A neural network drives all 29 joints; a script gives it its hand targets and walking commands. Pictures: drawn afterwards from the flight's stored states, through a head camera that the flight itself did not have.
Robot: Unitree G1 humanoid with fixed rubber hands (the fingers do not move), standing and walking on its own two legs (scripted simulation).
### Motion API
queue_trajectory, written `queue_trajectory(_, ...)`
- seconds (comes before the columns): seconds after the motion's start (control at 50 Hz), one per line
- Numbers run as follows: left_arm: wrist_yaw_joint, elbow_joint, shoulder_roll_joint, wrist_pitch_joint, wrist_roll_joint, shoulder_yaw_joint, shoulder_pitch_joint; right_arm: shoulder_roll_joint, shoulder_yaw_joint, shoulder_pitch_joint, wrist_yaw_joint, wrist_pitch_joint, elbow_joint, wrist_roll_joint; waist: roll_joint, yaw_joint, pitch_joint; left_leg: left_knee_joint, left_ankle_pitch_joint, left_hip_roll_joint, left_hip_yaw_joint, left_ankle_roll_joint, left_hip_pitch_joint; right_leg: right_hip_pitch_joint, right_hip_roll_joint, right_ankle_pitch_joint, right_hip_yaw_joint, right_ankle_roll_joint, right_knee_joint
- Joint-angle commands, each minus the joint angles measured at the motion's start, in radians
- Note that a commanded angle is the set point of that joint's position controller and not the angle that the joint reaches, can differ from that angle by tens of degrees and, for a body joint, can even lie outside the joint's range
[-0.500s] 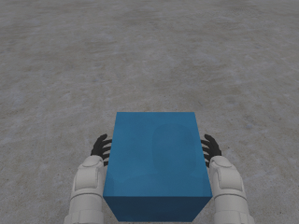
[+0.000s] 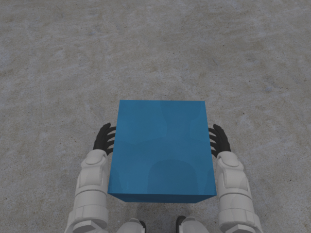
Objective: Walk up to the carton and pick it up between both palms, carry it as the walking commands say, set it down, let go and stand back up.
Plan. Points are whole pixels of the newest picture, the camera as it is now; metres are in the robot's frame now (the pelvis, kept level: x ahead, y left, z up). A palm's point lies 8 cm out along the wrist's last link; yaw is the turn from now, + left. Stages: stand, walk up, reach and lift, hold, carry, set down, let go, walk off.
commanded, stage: set down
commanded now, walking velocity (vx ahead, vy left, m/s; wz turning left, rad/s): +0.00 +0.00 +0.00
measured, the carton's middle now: (161, 156) +0.34 +0.01 -0.11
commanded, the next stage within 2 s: none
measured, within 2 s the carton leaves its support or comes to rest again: neither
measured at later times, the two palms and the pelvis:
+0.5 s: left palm (111, 151) +0.35 +0.17 -0.12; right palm (214, 152) +0.36 -0.16 -0.13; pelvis -0.02 +0.00 -0.06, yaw +0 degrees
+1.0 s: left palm (116, 151) +0.38 +0.17 -0.21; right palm (205, 152) +0.39 -0.16 -0.22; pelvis -0.03 +0.00 -0.14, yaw +1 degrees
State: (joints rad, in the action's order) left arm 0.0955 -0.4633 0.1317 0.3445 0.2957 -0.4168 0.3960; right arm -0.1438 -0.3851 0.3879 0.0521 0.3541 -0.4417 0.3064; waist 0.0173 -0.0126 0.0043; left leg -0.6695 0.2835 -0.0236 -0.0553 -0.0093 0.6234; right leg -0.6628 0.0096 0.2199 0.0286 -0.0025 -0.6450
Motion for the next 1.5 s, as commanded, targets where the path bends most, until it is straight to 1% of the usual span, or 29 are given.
queue_trajectory(0.0, 0.184, -0.049, 0.872, -0.043, -0.131, 0.543, 0.473, -0.841, 0.541, 0.462, 0.211, -0.047, -0.043, -0.129, -0.003, 0.01, 0.542, 0.022, -0.264, -0.075, 0.001, 0.007, -0.053, 0.267, 0.094, -0.253, 0.007, 0.026, -0.04)
queue_trajectory(0.16, 0.189, -0.045, 0.911, -0.049, -0.141, 0.559, 0.55, -0.87, 0.567, 0.547, 0.24, -0.056, -0.053, -0.145, -0.007, -0.002, 0.672, -0.078, -0.227, -0.088, 0.014, -0.001, 0.053, 0.117, 0.108, -0.2, -0.005, 0.024, -0.14)
queue_trajectory(0.28, 0.203, -0.053, 0.915, -0.039, -0.149, 0.555, 0.608, -0.89, 0.564, 0.595, 0.246, -0.048, -0.075, -0.14, -0.017, -0.002, 0.725, -0.147, -0.169, -0.1, 0.027, 0.0, 0.157, 0.021, 0.11, -0.146, -0.005, 0.019, -0.199)
queue_trajectory(0.48, 0.222, -0.086, 0.885, -0.042, -0.164, 0.539, 0.692, -0.916, 0.557, 0.665, 0.223, -0.044, -0.102, -0.143, -0.037, -0.006, 0.825, -0.281, -0.104, -0.118, 0.05, 0.003, 0.372, -0.086, 0.116, -0.109, 0.001, 0.002, -0.312)
queue_trajectory(0.58, 0.223, -0.105, 0.878, -0.046, -0.176, 0.537, 0.724, -0.923, 0.569, 0.705, 0.205, -0.045, -0.107, -0.16, -0.041, -0.017, 0.888, -0.348, -0.091, -0.124, 0.058, 0.003, 0.468, -0.131, 0.122, -0.113, 0.004, -0.004, -0.379)
queue_trajectory(0.64, 0.22, -0.113, 0.878, -0.047, -0.187, 0.541, 0.743, -0.919, 0.574, 0.726, 0.195, -0.046, -0.107, -0.171, -0.043, -0.016, 0.926, -0.386, -0.088, -0.127, 0.06, 0.001, 0.514, -0.162, 0.125, -0.119, 0.002, -0.007, -0.42)
queue_trajectory(0.78, 0.201, -0.135, 0.866, -0.051, -0.211, 0.545, 0.785, -0.891, 0.574, 0.77, 0.17, -0.052, -0.12, -0.189, -0.044, -0.011, 0.988, -0.467, -0.08, -0.133, 0.061, -0.005, 0.594, -0.264, 0.132, -0.111, -0.009, -0.013, -0.509)
queue_trajectory(0.88, 0.181, -0.153, 0.854, -0.058, -0.225, 0.54, 0.818, -0.872, 0.57, 0.806, 0.155, -0.062, -0.14, -0.205, -0.043, -0.014, 1.02, -0.523, -0.078, -0.137, 0.063, -0.009, 0.639, -0.345, 0.135, -0.099, -0.02, -0.017, -0.57)
queue_trajectory(1.2, 0.117, -0.195, 0.818, -0.079, -0.261, 0.521, 0.966, -0.814, 0.525, 0.955, 0.111, -0.09, -0.212, -0.239, -0.035, -0.006, 1.097, -0.684, -0.035, -0.146, 0.086, -0.027, 0.779, -0.548, 0.145, -0.04, -0.053, -0.024, -0.741)
queue_trajectory(1.38, 0.097, -0.217, 0.795, -0.08, -0.266, 0.501, 1.071, -0.784, 0.486, 1.067, 0.097, -0.091, -0.246, -0.242, -0.035, -0.005, 1.124, -0.764, 0.021, -0.147, 0.107, -0.032, 0.864, -0.624, 0.15, 0.015, -0.073, -0.024, -0.824)
queue_trajectory(1.48, 0.092, -0.228, 0.785, -0.08, -0.267, 0.489, 1.115, -0.773, 0.469, 1.115, 0.093, -0.09, -0.262, -0.243, -0.037, -0.007, 1.14, -0.806, 0.03, -0.147, 0.117, -0.035, 0.907, -0.657, 0.152, 0.022, -0.081, -0.026, -0.866)
